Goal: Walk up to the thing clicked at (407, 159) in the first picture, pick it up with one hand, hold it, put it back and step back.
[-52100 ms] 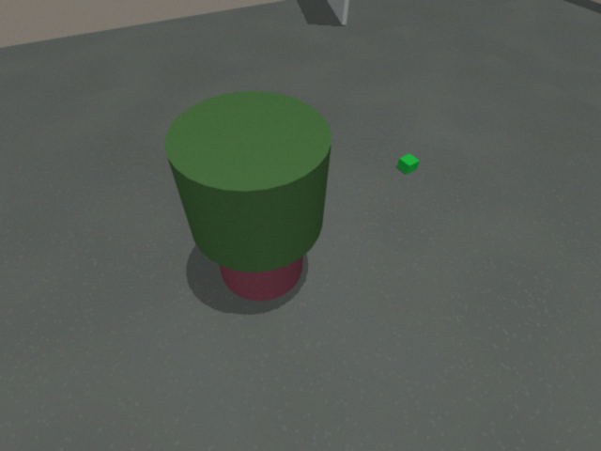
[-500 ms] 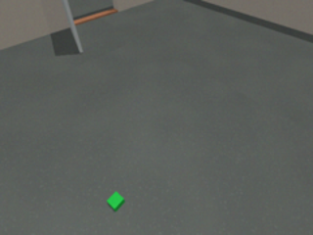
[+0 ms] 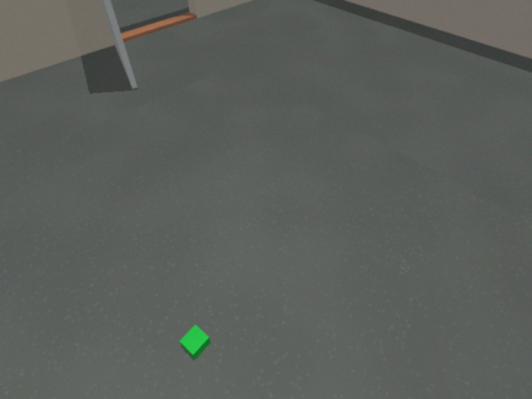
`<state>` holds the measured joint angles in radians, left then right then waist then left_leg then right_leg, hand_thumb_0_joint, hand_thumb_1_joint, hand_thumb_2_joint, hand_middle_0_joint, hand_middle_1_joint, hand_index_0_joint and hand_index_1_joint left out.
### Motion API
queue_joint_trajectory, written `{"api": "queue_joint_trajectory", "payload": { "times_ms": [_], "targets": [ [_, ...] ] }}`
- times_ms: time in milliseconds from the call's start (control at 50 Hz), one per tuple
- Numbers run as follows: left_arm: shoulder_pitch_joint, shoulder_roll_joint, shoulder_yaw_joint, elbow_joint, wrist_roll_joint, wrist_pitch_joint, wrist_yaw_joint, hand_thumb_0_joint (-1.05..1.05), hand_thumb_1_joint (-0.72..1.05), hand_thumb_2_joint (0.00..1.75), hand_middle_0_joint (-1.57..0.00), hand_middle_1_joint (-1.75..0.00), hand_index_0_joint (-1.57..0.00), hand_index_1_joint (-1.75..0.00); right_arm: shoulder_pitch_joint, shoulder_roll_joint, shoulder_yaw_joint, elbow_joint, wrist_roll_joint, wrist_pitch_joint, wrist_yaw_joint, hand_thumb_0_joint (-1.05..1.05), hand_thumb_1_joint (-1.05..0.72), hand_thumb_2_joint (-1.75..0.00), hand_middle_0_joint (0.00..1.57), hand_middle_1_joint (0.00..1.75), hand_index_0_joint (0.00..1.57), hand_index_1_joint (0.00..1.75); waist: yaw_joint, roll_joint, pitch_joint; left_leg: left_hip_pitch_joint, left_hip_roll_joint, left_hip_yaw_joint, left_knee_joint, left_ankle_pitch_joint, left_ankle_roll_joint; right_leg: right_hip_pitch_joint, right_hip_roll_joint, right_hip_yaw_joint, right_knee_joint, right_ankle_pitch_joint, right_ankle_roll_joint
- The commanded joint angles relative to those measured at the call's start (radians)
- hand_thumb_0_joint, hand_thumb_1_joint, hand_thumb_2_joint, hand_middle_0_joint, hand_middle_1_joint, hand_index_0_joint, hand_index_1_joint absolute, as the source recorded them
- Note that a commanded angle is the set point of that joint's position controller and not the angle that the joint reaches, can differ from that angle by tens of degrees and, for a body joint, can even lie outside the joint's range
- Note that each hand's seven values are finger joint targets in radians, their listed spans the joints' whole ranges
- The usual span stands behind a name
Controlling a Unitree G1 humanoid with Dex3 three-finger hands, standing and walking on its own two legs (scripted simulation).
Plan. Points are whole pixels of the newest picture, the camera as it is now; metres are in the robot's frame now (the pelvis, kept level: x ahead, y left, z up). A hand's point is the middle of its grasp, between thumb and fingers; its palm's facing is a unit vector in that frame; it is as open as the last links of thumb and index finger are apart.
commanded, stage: stand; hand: left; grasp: from above
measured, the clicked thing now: (195, 341) +0.43 +0.24 -0.75
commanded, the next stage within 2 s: step back in 0.20 s
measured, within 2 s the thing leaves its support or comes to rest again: neither
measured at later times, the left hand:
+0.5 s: hand out of the picture +0.07 +0.27 -0.17, palm faces -0.05 -0.91 -0.41, open 7.4 cm
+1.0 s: hand out of the picture -0.01 +0.26 -0.18, palm faces -0.12 -0.91 -0.40, open 7.4 cm
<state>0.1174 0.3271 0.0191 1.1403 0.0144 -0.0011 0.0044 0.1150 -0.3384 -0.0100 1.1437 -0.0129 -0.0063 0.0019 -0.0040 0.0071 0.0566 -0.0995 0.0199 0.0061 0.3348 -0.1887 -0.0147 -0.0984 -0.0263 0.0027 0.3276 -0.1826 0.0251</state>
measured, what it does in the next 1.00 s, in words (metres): walks backwards: left foot, then right foot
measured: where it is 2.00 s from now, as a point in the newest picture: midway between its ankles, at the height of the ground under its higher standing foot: outside the picture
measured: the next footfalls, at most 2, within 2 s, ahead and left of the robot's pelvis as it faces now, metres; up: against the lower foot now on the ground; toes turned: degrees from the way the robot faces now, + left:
left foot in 0.64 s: -0.05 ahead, +0.13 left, +0.00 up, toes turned -2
right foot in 0.98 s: -0.12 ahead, -0.12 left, +0.00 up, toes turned -1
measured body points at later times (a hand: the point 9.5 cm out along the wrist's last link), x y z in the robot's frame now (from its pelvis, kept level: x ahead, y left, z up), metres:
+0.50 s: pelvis -0.05 +0.00 -0.03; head +0.01 -0.01 +0.42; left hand +0.07 +0.32 -0.14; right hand +0.05 -0.33 -0.15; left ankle -0.01 +0.12 -0.74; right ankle +0.00 -0.13 -0.75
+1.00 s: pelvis -0.15 +0.01 -0.03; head -0.08 +0.00 +0.41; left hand +0.00 +0.31 -0.15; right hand -0.10 -0.32 -0.15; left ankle -0.09 +0.13 -0.75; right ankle -0.16 -0.12 -0.75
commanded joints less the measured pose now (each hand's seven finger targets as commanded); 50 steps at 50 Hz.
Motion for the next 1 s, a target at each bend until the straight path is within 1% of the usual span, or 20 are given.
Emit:
{"api": "queue_joint_trajectory", "payload": {
  "times_ms": [0, 160, 180, 240, 380, 420, 460, 480, 540, 580, 600, 620, 640, 660, 720, 840, 900, 940, 960, 980],
  "targets": [
    [-0.043, 0.214, 0.039, -0.064, -0.001, -0.026, 0.012, 0.00, 0.90, 0.90, -0.20, -0.30, -0.20, -0.30, -0.037, -0.203, -0.038, -0.063, -0.003, -0.020, -0.016, 0.00, -0.90, -0.90, 0.20, 0.30, 0.20, 0.30, 0.001, -0.008, -0.067, -0.004, 0.109, -0.080, -0.056, 0.127, 0.031, 0.007, -0.105, 0.070, -0.045, 0.140, -0.037],
    [-0.034, 0.212, 0.036, -0.065, -0.001, -0.026, 0.009, 0.00, 0.90, 0.90, -0.20, -0.30, -0.20, -0.30, -0.043, -0.207, -0.037, -0.066, -0.002, -0.025, -0.014, 0.00, -0.90, -0.90, 0.20, 0.30, 0.20, 0.30, 0.005, -0.001, -0.073, -0.001, 0.113, -0.082, -0.059, 0.144, 0.032, 0.017, -0.105, 0.070, -0.036, 0.161, -0.039],
    [-0.039, 0.291, 0.070, -0.093, -0.025, -0.017, 0.014, 0.00, 0.90, 0.90, -0.20, -0.30, -0.20, -0.30, -0.074, -0.261, -0.058, -0.088, 0.011, -0.004, -0.008, 0.00, -0.90, -0.90, 0.20, 0.30, 0.20, 0.30, 0.004, -0.018, 0.027, -0.064, 0.098, -0.102, 0.032, 0.297, 0.049, -0.080, -0.087, 0.079, 0.054, 0.331, -0.041],
    [-0.015, 0.269, 0.070, -0.141, -0.025, -0.009, 0.021, 0.00, 0.90, 0.90, -0.20, -0.30, -0.20, -0.30, -0.043, -0.262, -0.072, -0.125, 0.022, 0.014, -0.004, 0.00, -0.90, -0.90, 0.20, 0.30, 0.20, 0.30, -0.009, 0.003, -0.082, -0.039, 0.116, -0.090, 0.096, 0.377, 0.088, -0.066, -0.068, 0.053, 0.147, 0.332, -0.064],
    [-0.021, 0.282, 0.073, -0.228, -0.008, 0.011, 0.016, 0.00, 0.90, 0.90, -0.20, -0.30, -0.20, -0.30, -0.052, -0.259, -0.093, -0.208, 0.020, 0.042, 0.001, 0.00, -0.90, -0.90, 0.20, 0.30, 0.20, 0.30, -0.011, -0.004, -0.136, -0.138, 0.082, -0.096, 0.228, 0.141, 0.128, -0.140, -0.091, 0.124, 0.234, 0.200, -0.132],
    [-0.017, 0.318, 0.086, -0.245, -0.003, 0.014, 0.014, 0.00, 0.90, 0.90, -0.20, -0.30, -0.20, -0.30, -0.046, -0.249, -0.096, -0.226, 0.018, 0.048, 0.003, 0.00, -0.90, -0.90, 0.20, 0.30, 0.20, 0.30, -0.001, -0.075, -0.134, -0.154, 0.014, -0.056, 0.359, 0.000, 0.101, -0.197, -0.164, 0.208, 0.173, 0.200, -0.193],
    [-0.068, 0.368, 0.100, -0.284, 0.011, 0.014, 0.017, 0.00, 0.90, 0.90, -0.20, -0.30, -0.20, -0.30, -0.002, -0.223, -0.096, -0.233, 0.014, 0.057, 0.012, 0.00, -0.90, -0.90, 0.20, 0.30, 0.20, 0.30, -0.008, -0.240, -0.106, -0.158, -0.097, 0.003, 0.604, -0.294, 0.058, -0.290, -0.315, 0.359, 0.041, 0.195, -0.289],
    [-0.099, 0.385, 0.106, -0.308, 0.023, 0.013, 0.018, 0.00, 0.90, 0.90, -0.20, -0.30, -0.20, -0.30, 0.043, -0.227, -0.101, -0.234, 0.010, 0.062, 0.015, 0.00, -0.90, -0.90, 0.20, 0.30, 0.20, 0.30, -0.020, -0.265, -0.093, -0.153, -0.083, -0.049, 0.705, -0.384, 0.057, -0.348, -0.353, 0.390, 0.027, 0.170, -0.320],
    [-0.159, 0.338, 0.097, -0.346, 0.030, 0.013, 0.029, 0.00, 0.90, 0.90, -0.20, -0.30, -0.20, -0.30, 0.130, -0.238, -0.108, -0.232, 0.024, 0.048, 0.013, 0.00, -0.90, -0.90, 0.20, 0.30, 0.20, 0.30, -0.048, -0.221, -0.107, -0.146, -0.036, -0.065, 0.552, -0.310, 0.066, -0.298, -0.261, 0.259, 0.163, 0.229, -0.236],
    [-0.129, 0.291, 0.084, -0.350, 0.011, 0.031, 0.026, 0.00, 0.90, 0.90, -0.20, -0.30, -0.20, -0.30, 0.143, -0.247, -0.111, -0.222, -0.004, 0.029, 0.004, 0.00, -0.90, -0.90, 0.20, 0.30, 0.20, 0.30, -0.049, -0.063, -0.099, -0.143, 0.012, -0.078, 0.163, -0.019, 0.062, -0.248, -0.123, 0.151, 0.350, 0.112, -0.138],
    [-0.108, 0.250, 0.077, -0.368, 0.003, 0.039, 0.026, 0.00, 0.90, 0.90, -0.20, -0.30, -0.20, -0.30, 0.111, -0.313, -0.128, -0.241, -0.030, 0.023, 0.000, 0.00, -0.90, -0.90, 0.20, 0.30, 0.20, 0.30, -0.026, 0.138, -0.074, -0.104, 0.151, -0.319, 0.081, 0.192, 0.112, -0.361, 0.023, 0.106, 0.540, -0.070, -0.086],
    [-0.062, 0.228, 0.076, -0.363, 0.005, 0.043, 0.032, 0.00, 0.90, 0.90, -0.20, -0.30, -0.20, -0.30, 0.077, -0.347, -0.136, -0.271, -0.044, 0.014, -0.003, 0.00, -0.90, -0.90, 0.20, 0.30, 0.20, 0.30, 0.010, 0.150, -0.061, -0.042, 0.252, -0.419, 0.071, 0.391, 0.155, -0.468, 0.125, 0.121, 0.648, -0.402, -0.063],
    [-0.065, 0.235, 0.077, -0.369, 0.010, 0.044, 0.042, 0.00, 0.90, 0.90, -0.20, -0.30, -0.20, -0.30, 0.092, -0.403, -0.141, -0.281, -0.030, 0.012, -0.005, 0.00, -0.90, -0.90, 0.20, 0.30, 0.20, 0.30, -0.030, 0.168, -0.084, -0.091, 0.340, -0.453, 0.082, 0.535, 0.230, -0.457, 0.140, 0.185, 0.734, -0.483, -0.054],
    [-0.090, 0.251, 0.086, -0.358, 0.014, 0.042, 0.048, 0.00, 0.90, 0.90, -0.20, -0.30, -0.20, -0.30, 0.070, -0.402, -0.141, -0.289, -0.022, 0.011, -0.011, 0.00, -0.90, -0.90, 0.20, 0.30, 0.20, 0.30, -0.045, 0.173, -0.080, -0.121, 0.369, -0.516, 0.056, 0.475, 0.279, -0.446, 0.151, 0.223, 0.838, -0.473, -0.055],
    [-0.013, 0.259, 0.096, -0.335, -0.003, 0.040, 0.038, 0.00, 0.90, 0.90, -0.20, -0.30, -0.20, -0.30, -0.016, -0.304, -0.113, -0.321, -0.024, 0.001, -0.033, 0.00, -0.90, -0.90, 0.20, 0.30, 0.20, 0.30, 0.023, 0.140, -0.069, -0.055, 0.240, -0.297, 0.151, 0.488, 0.244, -0.486, 0.132, 0.215, 0.935, -0.334, -0.045],
    [-0.042, 0.238, 0.106, -0.393, 0.003, 0.024, 0.021, 0.00, 0.90, 0.90, -0.20, -0.30, -0.20, -0.30, 0.097, -0.302, -0.116, -0.333, -0.016, 0.004, -0.044, 0.00, -0.90, -0.90, 0.20, 0.30, 0.20, 0.30, -0.042, 0.123, -0.095, 0.081, 0.256, -0.264, 0.213, 0.531, 0.274, -0.430, 0.083, 0.135, 0.659, -0.347, -0.005],
    [0.022, 0.218, 0.111, -0.373, 0.002, 0.020, 0.013, 0.00, 0.90, 0.90, -0.20, -0.30, -0.20, -0.30, 0.065, -0.312, -0.111, -0.349, -0.011, 0.015, -0.038, 0.00, -0.90, -0.90, 0.20, 0.30, 0.20, 0.30, -0.019, 0.176, -0.127, 0.015, 0.216, -0.215, 0.244, 0.432, 0.223, -0.278, 0.065, 0.045, 0.391, -0.270, -0.023],
    [0.110, 0.214, 0.114, -0.327, 0.010, 0.010, 0.014, 0.00, 0.90, 0.90, -0.20, -0.30, -0.20, -0.30, 0.028, -0.309, -0.104, -0.358, 0.004, 0.028, -0.032, 0.00, -0.90, -0.90, 0.20, 0.30, 0.20, 0.30, 0.026, 0.134, -0.150, -0.088, 0.176, -0.163, 0.333, 0.355, 0.172, -0.090, 0.073, -0.001, 0.110, -0.026, -0.044],
    [0.114, 0.247, 0.122, -0.331, 0.020, 0.004, 0.019, 0.00, 0.90, 0.90, -0.20, -0.30, -0.20, -0.30, 0.033, -0.270, -0.089, -0.360, 0.011, 0.029, -0.030, 0.00, -0.90, -0.90, 0.20, 0.30, 0.20, 0.30, 0.024, 0.089, -0.164, -0.188, 0.139, -0.142, 0.366, 0.224, 0.127, 0.013, 0.031, 0.077, 0.097, 0.082, -0.062],
    [0.108, 0.341, 0.149, -0.345, 0.028, -0.001, 0.018, 0.00, 0.90, 0.90, -0.20, -0.30, -0.20, -0.30, 0.046, -0.227, -0.078, -0.374, 0.021, 0.030, -0.026, 0.00, -0.90, -0.90, 0.20, 0.30, 0.20, 0.30, 0.021, -0.140, -0.147, -0.408, -0.010, -0.112, 0.527, -0.037, 0.053, 0.074, -0.164, 0.379, 0.100, 0.218, -0.143]
  ]
}}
